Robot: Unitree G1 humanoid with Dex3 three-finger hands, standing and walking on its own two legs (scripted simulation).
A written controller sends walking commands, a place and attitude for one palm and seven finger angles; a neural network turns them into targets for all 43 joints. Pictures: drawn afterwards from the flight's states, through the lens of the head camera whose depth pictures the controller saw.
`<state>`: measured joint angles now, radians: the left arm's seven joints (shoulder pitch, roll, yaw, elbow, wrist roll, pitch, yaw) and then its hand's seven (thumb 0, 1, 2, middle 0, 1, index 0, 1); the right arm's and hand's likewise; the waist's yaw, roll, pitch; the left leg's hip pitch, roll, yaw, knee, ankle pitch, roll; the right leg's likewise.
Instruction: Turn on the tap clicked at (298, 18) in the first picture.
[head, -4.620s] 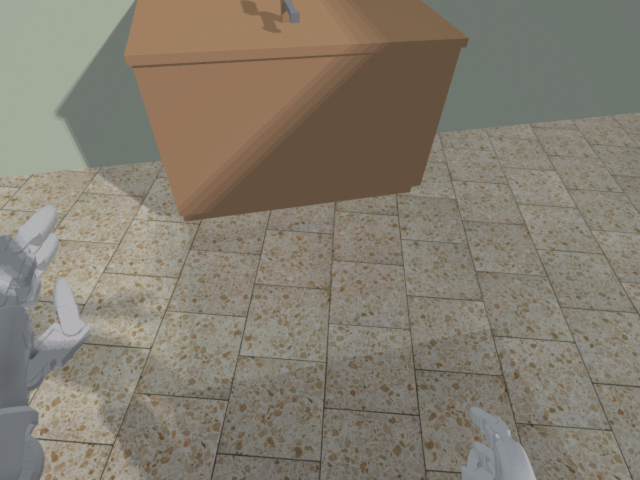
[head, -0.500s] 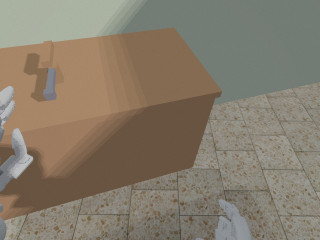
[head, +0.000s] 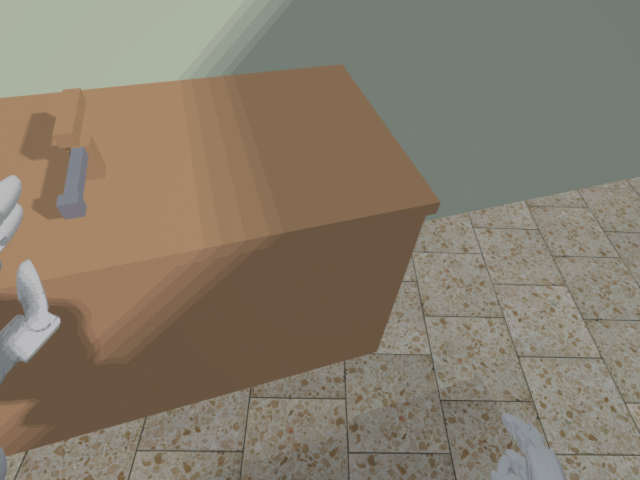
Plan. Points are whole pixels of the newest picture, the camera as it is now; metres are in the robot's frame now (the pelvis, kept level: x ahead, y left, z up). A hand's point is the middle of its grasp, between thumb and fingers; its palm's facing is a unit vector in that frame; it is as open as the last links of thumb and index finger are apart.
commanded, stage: come to a stop and stand still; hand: left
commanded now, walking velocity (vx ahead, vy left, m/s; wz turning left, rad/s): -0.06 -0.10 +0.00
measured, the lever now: (71, 205) +0.45 +0.40 +0.06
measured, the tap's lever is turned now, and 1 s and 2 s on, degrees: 0 0 0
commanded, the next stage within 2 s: look again from close up in 1.66 s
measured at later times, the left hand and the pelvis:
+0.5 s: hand (61, 311) +0.22 +0.24 +0.18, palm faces +0.44 -0.80 -0.42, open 7.4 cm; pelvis -0.03 -0.03 +0.00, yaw -1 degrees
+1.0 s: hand (85, 333) +0.21 +0.23 +0.15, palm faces +0.28 -0.89 -0.37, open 7.4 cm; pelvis -0.02 +0.00 +0.01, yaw -3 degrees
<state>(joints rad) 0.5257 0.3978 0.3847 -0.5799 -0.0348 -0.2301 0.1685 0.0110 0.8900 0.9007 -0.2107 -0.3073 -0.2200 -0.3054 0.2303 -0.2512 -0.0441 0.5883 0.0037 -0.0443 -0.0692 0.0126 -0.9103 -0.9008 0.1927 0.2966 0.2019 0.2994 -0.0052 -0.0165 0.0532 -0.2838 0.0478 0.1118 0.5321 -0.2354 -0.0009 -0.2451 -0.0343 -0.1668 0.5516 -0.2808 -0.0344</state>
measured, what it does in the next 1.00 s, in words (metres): steps on the spot: right foot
